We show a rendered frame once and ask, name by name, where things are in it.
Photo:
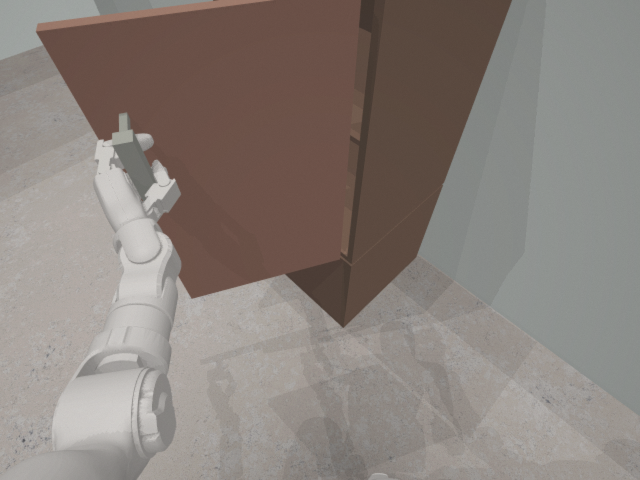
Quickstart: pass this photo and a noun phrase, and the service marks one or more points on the left robot forearm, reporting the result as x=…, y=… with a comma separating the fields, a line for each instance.
x=141, y=316

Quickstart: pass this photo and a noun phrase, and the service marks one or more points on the robot left upper arm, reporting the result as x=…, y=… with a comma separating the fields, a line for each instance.
x=108, y=426

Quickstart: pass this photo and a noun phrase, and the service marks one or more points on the handle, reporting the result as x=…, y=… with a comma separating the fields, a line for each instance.
x=132, y=156

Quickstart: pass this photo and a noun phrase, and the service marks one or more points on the cupboard door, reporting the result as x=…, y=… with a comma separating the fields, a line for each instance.
x=249, y=104

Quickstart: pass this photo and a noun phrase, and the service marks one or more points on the left robot hand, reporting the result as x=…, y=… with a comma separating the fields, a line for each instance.
x=117, y=194

